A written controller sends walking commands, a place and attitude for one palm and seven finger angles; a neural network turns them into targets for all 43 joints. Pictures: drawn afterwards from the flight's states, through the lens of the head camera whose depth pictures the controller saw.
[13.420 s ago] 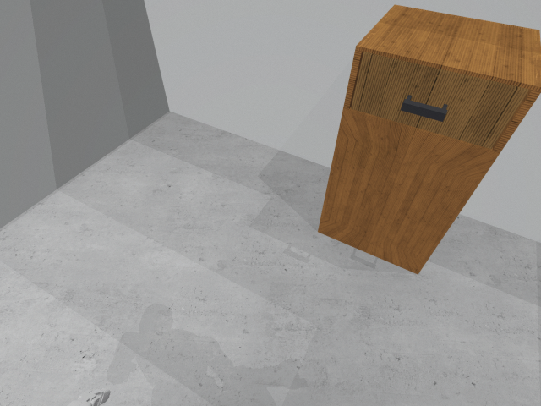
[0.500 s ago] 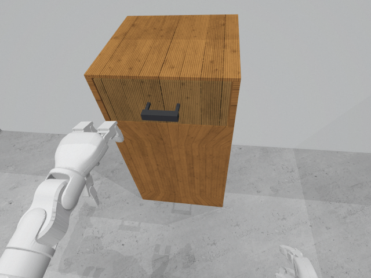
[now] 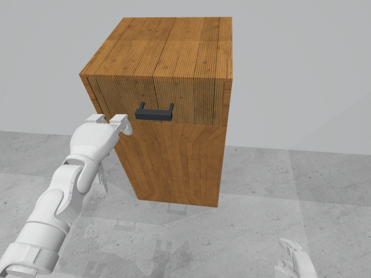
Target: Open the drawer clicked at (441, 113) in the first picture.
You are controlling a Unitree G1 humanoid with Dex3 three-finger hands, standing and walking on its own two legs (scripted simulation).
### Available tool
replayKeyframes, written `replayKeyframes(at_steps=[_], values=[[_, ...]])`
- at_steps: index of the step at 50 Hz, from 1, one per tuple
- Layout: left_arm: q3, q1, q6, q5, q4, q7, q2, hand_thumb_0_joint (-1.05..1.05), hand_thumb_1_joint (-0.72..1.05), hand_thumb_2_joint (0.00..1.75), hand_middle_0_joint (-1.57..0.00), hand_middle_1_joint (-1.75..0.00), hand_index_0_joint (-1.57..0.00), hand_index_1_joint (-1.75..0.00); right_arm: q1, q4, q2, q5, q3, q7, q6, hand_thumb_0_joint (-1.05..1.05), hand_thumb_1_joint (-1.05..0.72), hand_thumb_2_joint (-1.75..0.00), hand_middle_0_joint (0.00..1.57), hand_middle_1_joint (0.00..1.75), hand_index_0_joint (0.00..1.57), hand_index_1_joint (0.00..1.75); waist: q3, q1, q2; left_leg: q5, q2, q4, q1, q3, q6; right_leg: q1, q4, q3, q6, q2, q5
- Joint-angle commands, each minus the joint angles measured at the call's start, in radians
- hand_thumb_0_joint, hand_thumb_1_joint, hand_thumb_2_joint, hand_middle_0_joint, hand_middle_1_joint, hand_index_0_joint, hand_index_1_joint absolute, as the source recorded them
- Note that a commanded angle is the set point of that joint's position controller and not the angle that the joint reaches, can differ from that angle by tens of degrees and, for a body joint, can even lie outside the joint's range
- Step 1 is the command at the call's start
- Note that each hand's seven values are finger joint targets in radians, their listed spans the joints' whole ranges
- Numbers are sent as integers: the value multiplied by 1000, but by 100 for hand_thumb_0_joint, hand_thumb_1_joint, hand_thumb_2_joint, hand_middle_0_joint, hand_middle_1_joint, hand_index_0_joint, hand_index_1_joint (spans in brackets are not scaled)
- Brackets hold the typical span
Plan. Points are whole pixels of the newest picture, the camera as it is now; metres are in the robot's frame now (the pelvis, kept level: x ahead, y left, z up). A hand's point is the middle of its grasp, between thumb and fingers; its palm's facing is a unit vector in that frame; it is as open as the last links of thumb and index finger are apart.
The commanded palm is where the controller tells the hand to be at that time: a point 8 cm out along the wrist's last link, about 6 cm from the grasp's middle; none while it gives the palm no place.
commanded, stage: move the hooked fingers above the handle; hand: left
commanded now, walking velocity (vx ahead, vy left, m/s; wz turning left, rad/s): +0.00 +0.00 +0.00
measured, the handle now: (155, 110) +0.60 +0.18 -0.01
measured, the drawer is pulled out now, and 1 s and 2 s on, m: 0.00 0.00 0.00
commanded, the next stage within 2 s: none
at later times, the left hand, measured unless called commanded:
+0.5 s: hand (126, 134) +0.41 +0.20 +0.07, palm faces +0.01 -0.06 -1.00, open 13.8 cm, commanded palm +0.40 +0.21 +0.13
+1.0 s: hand (144, 117) +0.49 +0.18 +0.07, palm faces +0.01 -0.04 -1.00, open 13.8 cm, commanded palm +0.48 +0.19 +0.12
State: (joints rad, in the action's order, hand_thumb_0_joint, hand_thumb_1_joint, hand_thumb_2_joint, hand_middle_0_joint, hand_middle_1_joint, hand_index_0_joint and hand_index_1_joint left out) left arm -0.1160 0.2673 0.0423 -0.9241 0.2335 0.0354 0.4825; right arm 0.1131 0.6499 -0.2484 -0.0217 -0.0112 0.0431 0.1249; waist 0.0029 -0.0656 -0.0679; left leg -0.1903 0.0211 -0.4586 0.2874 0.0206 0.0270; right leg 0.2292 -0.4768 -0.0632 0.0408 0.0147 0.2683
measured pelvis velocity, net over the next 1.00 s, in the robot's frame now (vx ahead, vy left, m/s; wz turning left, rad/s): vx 0.03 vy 0.01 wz -0.03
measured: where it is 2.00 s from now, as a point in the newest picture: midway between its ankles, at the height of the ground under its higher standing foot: outside the picture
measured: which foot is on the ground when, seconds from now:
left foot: down 0.00-1.00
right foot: down 0.00-1.00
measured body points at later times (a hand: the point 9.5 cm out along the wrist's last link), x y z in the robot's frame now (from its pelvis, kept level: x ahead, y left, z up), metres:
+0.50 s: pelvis +0.03 +0.00 -0.01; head +0.06 -0.03 +0.44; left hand +0.41 +0.20 +0.13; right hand +0.16 -0.25 -0.14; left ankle +0.03 +0.10 -0.74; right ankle -0.01 -0.09 -0.74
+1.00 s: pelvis +0.03 +0.01 -0.01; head +0.08 -0.01 +0.43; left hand +0.48 +0.18 +0.12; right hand +0.09 -0.26 -0.15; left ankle +0.03 +0.10 -0.74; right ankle -0.01 -0.09 -0.74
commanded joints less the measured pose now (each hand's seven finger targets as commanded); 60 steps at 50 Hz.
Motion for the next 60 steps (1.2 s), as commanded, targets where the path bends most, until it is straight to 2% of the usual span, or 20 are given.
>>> replayKeyframes(at_steps=[1,6,10,12,18,20,26,29,33,37,38,39,40,42,45,48,54,56,59,60], values=[[138,410,9,-6,-170,82,205,0,-50,30,-30,-120,-30,-120,-65,-121,-107,3,50,3,-38,0,-90,-90,20,30,20,30,-303,13,6,157,20,20,-132,-13,14,-20,61,64,-5,-3,-167],[138,397,-50,-15,-39,86,202,0,-50,30,-30,-120,-30,-120,-50,-118,-121,-6,52,0,-18,0,-90,-90,20,30,20,30,-284,12,98,168,19,15,-66,2,17,-37,47,66,-12,-8,-219],[128,413,-56,-23,-93,75,200,0,-50,30,-30,-120,-30,-120,-44,-136,-125,-3,64,-6,-12,0,-90,-90,20,30,20,30,-364,7,73,236,20,-8,-96,4,22,-65,18,75,-10,-8,-308],[98,408,-49,-17,-113,70,162,0,-50,30,-30,-120,-30,-120,-31,-139,-122,-3,71,-10,-9,0,-90,-90,20,30,20,30,-374,15,66,275,20,-20,-106,0,24,-58,2,70,-9,-6,-356],[142,438,-36,-26,-54,91,201,0,-50,30,-30,-120,-30,-120,2,-117,-126,-5,77,-5,-4,0,-90,-90,20,30,20,30,-345,23,96,270,20,-36,-78,3,25,-26,-10,70,-12,0,-365],[129,520,-37,-35,-29,109,197,0,-50,30,-30,-120,-30,-120,12,-110,-126,-8,76,-2,-5,0,-90,-90,20,30,20,30,-334,37,81,260,19,-43,-72,2,24,1,-12,68,-9,1,-339],[97,619,-53,-56,30,149,169,0,-50,30,-30,-120,-30,-120,48,-92,-123,-4,90,-6,-7,0,-90,-90,20,30,20,30,-415,56,25,321,15,-76,-115,-1,20,28,-38,63,-2,9,-363],[59,625,-73,-51,111,131,124,0,-50,30,-30,-120,-30,-120,64,-88,-128,-8,94,-8,-2,0,-90,-90,20,30,20,30,-399,74,79,314,13,-82,-100,-3,21,46,-36,56,-6,13,-362],[62,654,-85,-55,192,110,143,0,-50,30,-30,-120,-30,-120,78,-87,-132,-7,90,-6,11,0,-90,-90,20,30,20,30,-391,71,97,306,16,-87,-67,5,24,38,-43,59,-8,7,-391],[28,771,-57,-67,237,105,113,0,-50,30,-30,-120,-30,-120,106,-82,-129,-6,93,-5,17,0,-90,-90,20,30,20,30,-382,94,84,300,14,-101,-62,-1,24,86,-53,57,-4,11,-362],[30,788,-45,-66,236,109,111,0,-50,30,-30,-120,-30,-120,115,-83,-127,-4,96,-6,15,0,-90,-90,20,30,20,30,-395,92,69,305,13,-105,-74,-2,25,92,-54,58,-3,11,-358],[72,806,-30,-72,237,117,157,0,-50,30,-30,-120,-30,-120,124,-80,-132,-1,99,-4,15,0,-90,-90,20,30,20,30,-423,88,76,316,12,-110,-68,-4,23,76,-62,58,-1,14,-358],[58,825,-19,-79,231,127,145,0,-50,30,-30,-120,-30,-120,131,-82,-127,1,101,-5,15,0,-90,-90,20,30,20,30,-458,85,34,326,13,-117,-84,-5,23,86,-70,63,0,13,-358],[35,883,-8,-78,272,150,110,0,-50,30,-30,-120,-30,-120,155,-68,-122,2,104,-6,10,0,-90,-90,20,30,20,30,-437,111,53,311,10,-129,-74,-7,23,127,-72,59,-2,15,-342],[104,899,-13,-93,347,192,186,0,-50,30,-30,-120,-30,-120,182,-56,-131,6,104,-6,9,0,-90,-90,20,30,20,30,-465,103,61,303,11,-136,-34,-6,22,119,-88,62,-1,18,-337],[68,965,-44,-105,436,228,143,0,-50,30,-30,-120,-30,-120,206,-38,-131,5,106,-12,4,0,-90,-90,20,30,20,30,-431,129,57,264,6,-137,-2,-2,19,172,-88,54,-1,22,-296],[7,1094,-99,-108,567,225,90,0,-50,30,-30,-120,-30,-120,272,-16,-145,8,118,-16,0,0,-90,-90,20,30,20,30,-478,189,82,252,4,-158,2,-7,25,200,-83,55,-10,28,-284],[4,1122,-92,-103,574,215,94,0,-50,30,-30,-120,-30,-120,294,-11,-149,9,121,-16,-1,0,-90,-90,20,30,20,30,-522,193,53,261,4,-165,-15,-5,26,197,-85,64,-12,28,-299],[3,1184,-75,-101,625,208,99,0,-50,30,-30,-120,-30,-120,322,2,-151,11,118,-10,-10,0,-90,-90,20,30,20,30,-486,224,77,221,4,-171,31,-11,31,219,-79,68,-16,28,-277],[41,1181,-71,-109,651,215,154,0,-50,30,-30,-120,-30,-120,335,8,-158,11,116,-7,-14,0,-90,-90,20,30,20,30,-475,220,73,199,2,-170,54,-12,31,230,-84,69,-17,29,-257]])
